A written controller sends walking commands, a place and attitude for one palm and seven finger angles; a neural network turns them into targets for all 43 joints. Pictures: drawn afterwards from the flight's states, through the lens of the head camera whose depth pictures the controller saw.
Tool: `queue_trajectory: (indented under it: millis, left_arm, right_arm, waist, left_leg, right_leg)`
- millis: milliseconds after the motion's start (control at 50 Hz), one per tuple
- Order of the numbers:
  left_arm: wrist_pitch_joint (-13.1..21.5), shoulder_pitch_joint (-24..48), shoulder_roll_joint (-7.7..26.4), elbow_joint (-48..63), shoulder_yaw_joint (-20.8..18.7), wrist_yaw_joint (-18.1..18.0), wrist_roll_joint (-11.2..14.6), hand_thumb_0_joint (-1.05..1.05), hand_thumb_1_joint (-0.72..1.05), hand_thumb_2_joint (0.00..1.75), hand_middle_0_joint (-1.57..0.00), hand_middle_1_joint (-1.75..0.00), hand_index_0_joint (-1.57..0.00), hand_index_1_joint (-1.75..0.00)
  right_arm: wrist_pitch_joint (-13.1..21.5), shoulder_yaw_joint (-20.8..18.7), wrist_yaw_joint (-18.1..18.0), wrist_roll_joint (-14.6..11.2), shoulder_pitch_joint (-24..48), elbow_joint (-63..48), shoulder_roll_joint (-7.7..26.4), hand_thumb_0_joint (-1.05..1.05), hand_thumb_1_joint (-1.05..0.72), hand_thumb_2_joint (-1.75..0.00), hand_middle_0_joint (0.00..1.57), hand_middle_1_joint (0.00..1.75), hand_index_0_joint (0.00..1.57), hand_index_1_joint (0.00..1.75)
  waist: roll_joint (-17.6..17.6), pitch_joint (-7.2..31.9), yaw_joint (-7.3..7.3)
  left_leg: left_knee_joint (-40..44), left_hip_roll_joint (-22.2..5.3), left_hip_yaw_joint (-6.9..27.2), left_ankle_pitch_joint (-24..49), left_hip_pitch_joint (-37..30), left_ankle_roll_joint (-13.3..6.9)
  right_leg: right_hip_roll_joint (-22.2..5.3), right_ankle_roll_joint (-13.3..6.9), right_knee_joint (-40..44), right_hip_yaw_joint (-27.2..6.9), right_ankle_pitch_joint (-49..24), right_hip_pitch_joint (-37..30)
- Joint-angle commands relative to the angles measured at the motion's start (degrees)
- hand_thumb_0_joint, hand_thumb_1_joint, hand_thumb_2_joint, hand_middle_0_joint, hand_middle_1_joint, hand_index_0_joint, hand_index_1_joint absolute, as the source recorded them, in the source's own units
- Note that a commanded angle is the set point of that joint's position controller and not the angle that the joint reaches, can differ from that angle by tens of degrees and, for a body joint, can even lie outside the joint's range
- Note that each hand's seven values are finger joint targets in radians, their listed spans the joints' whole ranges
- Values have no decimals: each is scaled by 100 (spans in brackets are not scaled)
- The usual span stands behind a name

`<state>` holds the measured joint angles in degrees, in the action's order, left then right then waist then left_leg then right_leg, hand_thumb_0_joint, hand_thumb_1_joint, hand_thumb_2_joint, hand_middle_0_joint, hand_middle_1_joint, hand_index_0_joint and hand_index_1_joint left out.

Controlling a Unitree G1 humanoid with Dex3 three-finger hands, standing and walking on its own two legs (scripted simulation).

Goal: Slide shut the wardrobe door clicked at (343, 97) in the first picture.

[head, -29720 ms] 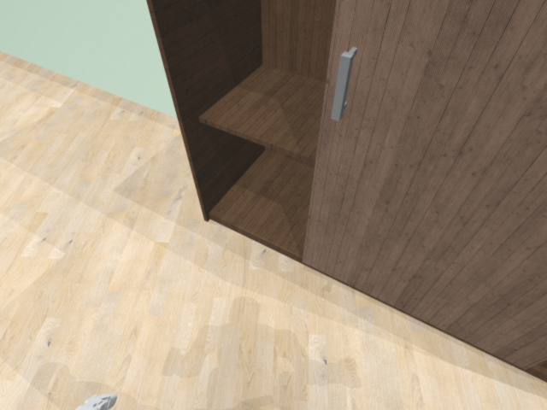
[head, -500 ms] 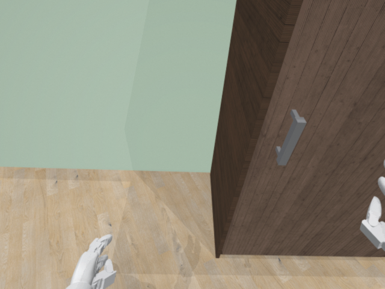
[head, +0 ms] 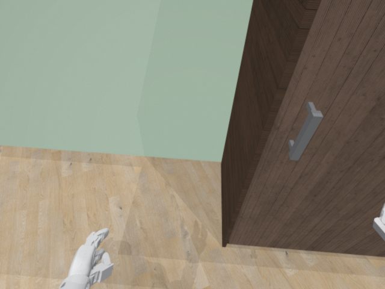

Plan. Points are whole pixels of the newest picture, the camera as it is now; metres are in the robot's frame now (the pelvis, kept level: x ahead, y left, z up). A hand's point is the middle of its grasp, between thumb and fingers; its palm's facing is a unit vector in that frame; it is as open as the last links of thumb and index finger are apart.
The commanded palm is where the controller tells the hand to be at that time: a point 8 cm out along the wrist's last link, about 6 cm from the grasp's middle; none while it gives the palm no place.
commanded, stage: step back with the hand held close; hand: right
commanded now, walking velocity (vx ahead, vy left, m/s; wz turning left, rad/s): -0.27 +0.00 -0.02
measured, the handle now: (302, 131) +0.45 -0.25 +0.10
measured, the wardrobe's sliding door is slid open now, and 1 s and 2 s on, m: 0.01 0.01 0.01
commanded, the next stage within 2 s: stop stepping back and stand still in 1.02 s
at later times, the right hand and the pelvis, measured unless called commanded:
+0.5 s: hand out of the picture +0.11 -0.31 +0.15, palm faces +0.50 +0.76 -0.42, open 7.4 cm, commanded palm +0.05 -0.34 +0.17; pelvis -0.07 -0.03 -0.02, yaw -3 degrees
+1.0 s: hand out of the picture +0.06 -0.33 +0.16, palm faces +0.36 +0.86 -0.36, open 7.4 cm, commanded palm +0.00 -0.36 +0.17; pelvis -0.16 -0.07 -0.02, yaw +3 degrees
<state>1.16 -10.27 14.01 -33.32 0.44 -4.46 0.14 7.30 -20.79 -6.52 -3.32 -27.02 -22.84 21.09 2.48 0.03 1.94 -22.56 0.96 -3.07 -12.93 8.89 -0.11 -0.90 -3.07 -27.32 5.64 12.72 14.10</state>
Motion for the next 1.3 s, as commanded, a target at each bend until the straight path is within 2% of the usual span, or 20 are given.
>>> queue_trajectory:
  millis: [0,320,500,600,660,800,860,900,920,980,1020,1040,1080,1100,1120,1140,1180,1220,1240,1280]
  left_arm:
    - [134,529,621,1118,-255,-90,30,0,90,90,-20,-30,-20,-30]
    - [506,309,742,1148,-347,-109,23,0,90,90,-20,-30,-20,-30]
    - [702,76,560,756,-316,-31,-42,0,90,90,-20,-30,-20,-30]
    - [869,354,727,845,-330,-113,-91,0,90,90,-20,-30,-20,-30]
    - [913,314,619,810,-445,13,-133,0,90,90,-20,-30,-20,-30]
    - [806,170,496,479,-338,141,-165,0,90,90,-20,-30,-20,-30]
    - [626,146,380,349,-274,124,-150,0,90,90,-20,-30,-20,-30]
    - [760,436,356,381,-130,59,-199,0,90,90,-20,-30,-20,-30]
    - [785,299,447,313,-335,-7,-29,0,90,90,-20,-30,-20,-30]
    - [762,769,653,675,-301,-8,-17,0,90,90,-20,-30,-20,-30]
    - [712,734,698,719,-375,71,-195,0,90,90,-20,-30,-20,-30]
    - [670,671,561,731,-412,119,-287,0,90,90,-20,-30,-20,-30]
    - [713,475,343,788,-362,226,-96,0,90,90,-20,-30,-20,-30]
    - [720,302,332,700,-409,254,96,0,90,90,-20,-30,-20,-30]
    - [696,299,424,657,-443,229,68,0,90,90,-20,-30,-20,-30]
    - [576,233,440,593,-392,257,-89,0,90,90,-20,-30,-20,-30]
    - [527,184,366,537,-285,179,-171,0,90,90,-20,-30,-20,-30]
    - [670,113,576,229,-288,-4,-66,0,90,90,-20,-30,-20,-30]
    - [810,60,732,250,-302,-35,-58,0,90,90,-20,-30,-20,-30]
    - [1027,109,489,275,-283,-11,-46,0,90,90,-20,-30,-20,-30]
  right_arm:
    - [428,-897,-164,-24,28,-1522,1320,0,-90,-90,20,30,20,30]
    - [813,-1101,-218,206,121,-1540,1189,0,-90,-90,20,30,20,30]
    - [1037,-890,-347,195,523,-1834,1221,0,-90,-90,20,30,20,30]
    - [1139,-1239,-331,282,535,-1951,1346,0,-90,-90,20,30,20,30]
    - [1151,-1340,-267,179,162,-1766,1386,0,-90,-90,20,30,20,30]
    - [974,-657,-205,-37,139,-1829,1156,0,-90,-90,20,30,20,30]
    - [1064,-922,-243,-35,473,-1899,1618,0,-90,-90,20,30,20,30]
    - [1132,-1110,-272,-37,1017,-1800,1907,0,-90,-90,20,30,20,30]
    - [1059,-719,-175,8,1088,-1620,1442,0,-90,-90,20,30,20,30]
    - [934,-1006,-71,-84,500,-1797,1569,0,-90,-90,20,30,20,30]
    - [997,-1482,-42,-169,153,-1964,1883,0,-90,-90,20,30,20,30]
    - [997,-1507,-19,-233,-119,-2043,1878,0,-90,-90,20,30,20,30]
    - [1089,-1443,-22,-284,-635,-2324,1766,0,-90,-90,20,30,20,30]
    - [1131,-1369,-50,-307,-835,-2406,1716,0,-90,-90,20,30,20,30]
    - [1125,-1465,-117,-313,-818,-2584,1828,0,-90,-90,20,30,20,30]
    - [974,-1575,-143,-217,-428,-2663,1842,0,-90,-90,20,30,20,30]
    - [772,-1148,-112,31,550,-2301,1421,0,-90,-90,20,30,20,30]
    - [670,-874,-239,147,1303,-1666,1268,0,-90,-90,20,30,20,30]
    - [720,-779,-307,138,1605,-1629,1221,0,-90,-90,20,30,20,30]
    - [806,-728,-318,195,1843,-1628,1345,0,-90,-90,20,30,20,30]
  waist:
    - [-27,1051,-24]
    - [471,306,-80]
    - [-686,413,-245]
    - [1515,600,-100]
    - [560,816,-41]
    - [957,1147,-47]
    - [-349,1181,-153]
    - [-636,930,-174]
    - [-1262,867,-330]
    - [1111,568,-79]
    - [1679,1043,73]
    - [1558,1284,140]
    - [961,1526,176]
    - [-580,1426,74]
    - [-1830,817,5]
    - [-1358,423,-117]
    - [-1045,-281,-391]
    - [584,-309,-479]
    - [1966,-140,-377]
    - [1614,100,-318]
  left_leg:
    - [-195,-533,609,2202,12,35]
    - [-1438,-115,476,-58,-772,-8]
    - [380,-1237,1774,-1209,1974,-654]
    - [-3034,386,350,-867,-109,108]
    - [-3389,349,465,-1377,171,12]
    - [273,297,-19,-1201,-11,-306]
    - [1178,-1110,1173,-77,1511,-771]
    - [685,-1487,888,1025,1785,-590]
    - [410,-987,370,238,1985,-482]
    - [-809,473,-41,-1869,1288,-110]
    - [-2339,959,-118,-2236,-408,-332]
    - [-2187,1018,-287,-2260,-734,-454]
    - [-501,473,-160,-1843,-379,-631]
    - [783,-809,702,-1493,1391,-876]
    - [1633,-2370,2339,-2091,3048,-1346]
    - [1299,-2632,2255,-2384,3170,-1665]
    - [576,-1713,910,-1943,2828,-903]
    - [-1134,-844,161,-1256,1963,-356]
    - [-2243,-220,-135,-1786,1665,-65]
    - [-3684,292,518,-1782,1606,-15]
  right_leg:
    - [-501,-2,210,-743,-2123,-521]
    - [-1056,-336,1392,-1642,2684,2603]
    - [-116,105,-981,-1044,1283,274]
    - [-1748,-378,2348,-3061,3295,2267]
    - [-1744,-403,2006,-2478,2222,1654]
    - [-1051,922,1952,-1341,567,-254]
    - [-438,668,-505,-605,-514,-1396]
    - [-272,606,-778,-492,-280,-1231]
    - [-119,574,-659,-730,-406,-1433]
    - [-790,483,1843,-1910,928,-355]
    - [-1387,1173,3433,-2715,2824,1196]
    - [-1172,1594,3272,-2079,2097,1192]
    - [-248,1211,1089,-529,647,504]
    - [289,1104,-1683,-244,628,-597]
    - [493,958,-4059,-1049,1125,-481]
    - [156,725,-5156,-1473,1249,569]
    - [-482,388,-3239,-1403,1432,485]
    - [-208,352,-287,-914,575,176]
    - [-815,166,996,-2075,795,516]
    - [-1452,181,2279,-4012,3109,753]
